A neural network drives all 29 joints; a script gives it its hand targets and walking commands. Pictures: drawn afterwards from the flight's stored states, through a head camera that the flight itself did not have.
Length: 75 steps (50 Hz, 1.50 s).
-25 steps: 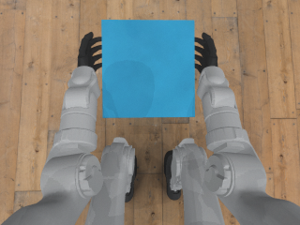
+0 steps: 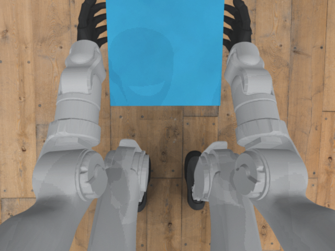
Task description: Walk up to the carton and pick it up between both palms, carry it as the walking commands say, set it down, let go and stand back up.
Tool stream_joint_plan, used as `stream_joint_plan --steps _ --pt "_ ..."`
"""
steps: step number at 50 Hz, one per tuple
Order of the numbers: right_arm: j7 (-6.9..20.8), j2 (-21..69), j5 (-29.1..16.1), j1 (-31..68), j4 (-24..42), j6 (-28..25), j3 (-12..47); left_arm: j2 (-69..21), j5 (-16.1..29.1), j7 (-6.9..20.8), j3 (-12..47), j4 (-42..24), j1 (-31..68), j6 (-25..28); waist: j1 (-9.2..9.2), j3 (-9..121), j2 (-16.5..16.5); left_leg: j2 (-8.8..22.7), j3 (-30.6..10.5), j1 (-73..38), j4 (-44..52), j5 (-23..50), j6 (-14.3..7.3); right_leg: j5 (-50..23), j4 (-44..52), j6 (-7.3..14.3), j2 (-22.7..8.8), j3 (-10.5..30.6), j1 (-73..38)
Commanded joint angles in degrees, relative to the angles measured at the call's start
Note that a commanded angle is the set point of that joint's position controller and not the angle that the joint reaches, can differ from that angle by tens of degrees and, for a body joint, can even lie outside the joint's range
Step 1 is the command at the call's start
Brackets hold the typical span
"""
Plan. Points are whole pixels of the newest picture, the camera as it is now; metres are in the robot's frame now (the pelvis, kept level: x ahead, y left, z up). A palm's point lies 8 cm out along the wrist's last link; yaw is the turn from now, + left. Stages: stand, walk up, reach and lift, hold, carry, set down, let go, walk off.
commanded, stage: set down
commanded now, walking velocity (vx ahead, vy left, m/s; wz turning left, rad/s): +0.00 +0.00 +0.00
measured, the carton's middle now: (164, 58) +0.51 +0.03 -0.20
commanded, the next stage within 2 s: none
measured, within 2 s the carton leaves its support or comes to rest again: rests again in 1.20 s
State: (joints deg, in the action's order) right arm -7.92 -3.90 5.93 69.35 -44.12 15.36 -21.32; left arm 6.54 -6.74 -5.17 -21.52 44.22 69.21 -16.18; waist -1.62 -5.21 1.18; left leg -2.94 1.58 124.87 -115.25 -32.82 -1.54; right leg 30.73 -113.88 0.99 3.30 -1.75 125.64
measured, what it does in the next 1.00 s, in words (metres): lowers itself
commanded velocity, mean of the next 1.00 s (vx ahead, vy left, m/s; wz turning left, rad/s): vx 0.00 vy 0.00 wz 0.00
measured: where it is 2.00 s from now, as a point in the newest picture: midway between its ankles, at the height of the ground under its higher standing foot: (167, 190)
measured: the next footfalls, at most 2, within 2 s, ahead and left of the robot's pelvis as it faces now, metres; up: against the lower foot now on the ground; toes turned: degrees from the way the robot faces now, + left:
none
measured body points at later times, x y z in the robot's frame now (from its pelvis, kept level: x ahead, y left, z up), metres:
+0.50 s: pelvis +0.00 +0.00 -0.05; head +0.36 +0.02 +0.22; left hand +0.54 +0.18 -0.21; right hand +0.56 -0.12 -0.20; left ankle +0.10 +0.10 -0.39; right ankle +0.11 -0.10 -0.39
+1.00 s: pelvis +0.00 +0.00 -0.06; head +0.35 +0.02 +0.21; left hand +0.54 +0.17 -0.22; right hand +0.56 -0.12 -0.21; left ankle +0.10 +0.10 -0.39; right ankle +0.11 -0.11 -0.39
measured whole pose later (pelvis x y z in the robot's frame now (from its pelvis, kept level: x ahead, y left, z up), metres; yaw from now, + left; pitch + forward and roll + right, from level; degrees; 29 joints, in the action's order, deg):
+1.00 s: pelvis +0.00 +0.00 -0.06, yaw +1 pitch +37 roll +0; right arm -8.4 -11.0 0.2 80.4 -55.2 12.9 -17.0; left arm 13.3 1.7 -6.5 -12.9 56.1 80.1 -13.6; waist -1.4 -17.3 1.5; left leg -3.4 2.4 129.8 -127.3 -34.3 -1.7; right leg 32.4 -126.1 0.1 4.4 -1.4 130.6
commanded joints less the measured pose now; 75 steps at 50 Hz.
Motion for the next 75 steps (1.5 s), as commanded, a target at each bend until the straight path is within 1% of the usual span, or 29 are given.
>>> stream_joint_plan --steps 1,8,15,18,21,24,30,36,41,44,46,49,55,67,75 --pt "12.48 52.63 -6.90 39.26 3.32 -1.97 26.88 -53.76 7.73 14.43 27.49 -3.42 37.79 1.83 -1.31 69.39 -0.59 -5.69 -1.16 -33.98 8.36 20.71 2.25 -18.40 5.24 -1.14 6.63 0.80 -37.01" --pt "13.10 50.87 -8.12 41.86 2.39 -2.53 27.02 -52.15 9.30 14.50 28.10 -2.65 40.69 2.50 -1.25 67.63 -0.84 -5.32 -1.28 -33.46 5.41 21.35 1.99 -18.58 1.92 -0.88 6.23 0.45 -35.24" --pt "13.66 48.95 -10.04 44.71 1.74 -3.27 27.82 -50.32 11.89 14.46 29.52 -2.22 44.01 3.43 -1.10 66.21 -1.14 -4.92 -1.50 -33.57 2.32 22.50 1.70 -19.22 -1.51 -0.51 5.76 0.24 -34.16" --pt "13.68 49.32 -11.76 45.84 3.04 -3.64 29.00 -50.26 13.94 14.24 31.31 -3.90 46.19 3.91 -0.97 70.10 -1.39 -4.85 -1.38 -35.72 1.08 24.71 1.69 -21.32 -2.89 -0.29 5.73 -0.01 -36.06" --pt "13.73 50.78 -13.66 45.45 2.94 -3.85 29.78 -50.34 15.93 13.83 33.32 -6.06 47.86 4.46 -1.05 73.99 -2.49 -4.79 -1.38 -38.36 0.18 27.99 1.80 -24.06 -4.07 -0.10 5.93 -0.16 -36.51" --pt "14.05 50.51 -13.64 45.21 1.92 -3.62 29.44 -50.31 16.50 13.53 33.94 -5.56 47.62 4.56 -0.48 71.78 -2.98 -4.75 -1.71 -39.01 -0.28 28.32 1.79 -23.07 -4.32 -0.22 5.80 -0.37 -33.11" --pt "14.69 49.83 -12.17 45.68 -0.16 -3.50 27.45 -50.08 15.52 13.90 31.43 -2.27 47.20 4.80 -0.42 64.47 -2.23 -4.82 -1.34 -33.62 -0.31 23.45 1.38 -19.25 -4.26 -0.29 5.46 -0.23 -30.24" --pt "14.92 49.53 -11.33 46.18 -1.89 -3.77 25.55 -49.29 15.27 14.46 29.75 -0.82 48.71 5.17 -0.18 62.09 -1.63 -4.69 -1.13 -31.07 -0.76 21.26 1.18 -17.78 -4.57 -0.18 5.25 -0.15 -29.63" --pt "15.10 49.90 -11.15 46.22 -3.42 -3.78 24.91 -48.29 15.08 14.85 28.86 -0.59 49.76 5.41 -0.84 60.58 -1.09 -4.45 -0.91 -29.15 -1.03 19.93 0.99 -16.90 -4.96 -0.12 5.19 0.06 -29.52" --pt "15.19 50.23 -11.21 45.86 -3.93 -3.84 24.71 -47.72 15.00 15.07 28.39 -0.43 49.85 5.62 -1.07 59.71 -0.36 -4.31 -0.96 -28.49 -1.29 19.76 0.80 -16.78 -5.28 -0.12 5.19 0.15 -29.21" --pt "15.28 50.50 -11.46 45.75 -4.04 -3.99 24.69 -47.38 14.84 15.09 28.32 -0.38 49.75 5.79 -1.35 58.94 -0.42 -4.26 -0.94 -28.33 -1.51 20.17 0.77 -17.17 -5.43 -0.09 5.25 0.27 -28.76" --pt "15.39 50.43 -11.68 45.25 -4.17 -4.24 24.95 -47.35 14.20 15.20 27.81 0.60 47.85 5.87 -2.12 57.11 -0.27 -4.20 -0.97 -27.67 -1.88 20.70 0.69 -17.63 -5.64 -0.14 5.31 0.50 -28.17" --pt "15.52 49.99 -11.21 43.61 -5.61 -4.50 24.36 -47.03 12.94 15.83 26.65 2.24 45.42 5.92 -2.43 52.83 0.14 -3.95 -1.03 -25.14 -2.37 19.65 0.57 -17.10 -5.80 -0.14 5.34 0.90 -26.90" --pt "16.08 48.93 -10.76 41.77 -8.43 -4.61 23.44 -45.61 9.51 17.09 23.81 5.98 40.76 5.30 -3.95 44.23 0.54 -3.38 -1.12 -21.19 -2.81 16.38 0.01 -14.44 -6.04 -0.15 5.41 1.42 -24.32" --pt "16.58 47.90 -10.14 39.86 -10.05 -4.66 22.42 -45.70 7.72 17.81 22.66 7.60 37.38 4.87 -4.13 40.52 -0.02 -3.23 -1.45 -20.48 -3.05 16.23 -0.15 -14.03 -6.44 0.00 5.44 1.44 -22.29"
